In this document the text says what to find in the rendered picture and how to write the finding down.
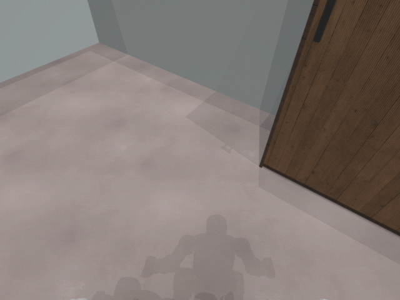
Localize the wardrobe door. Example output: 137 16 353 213
264 0 400 232

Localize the handle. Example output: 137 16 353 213
313 0 336 43

